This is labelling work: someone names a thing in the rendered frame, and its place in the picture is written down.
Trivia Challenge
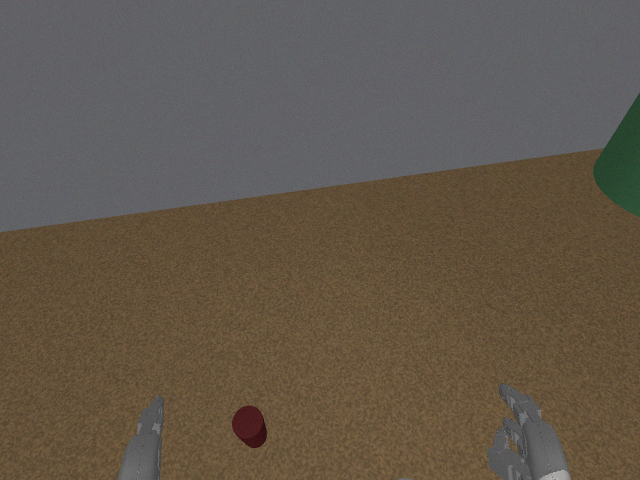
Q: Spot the left robot hand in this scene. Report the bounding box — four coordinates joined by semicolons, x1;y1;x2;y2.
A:
118;396;165;480

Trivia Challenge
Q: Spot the cup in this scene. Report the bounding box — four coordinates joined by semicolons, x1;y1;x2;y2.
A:
232;405;267;448

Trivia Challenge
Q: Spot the right robot hand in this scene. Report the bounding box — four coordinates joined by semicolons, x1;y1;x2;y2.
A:
487;383;571;480

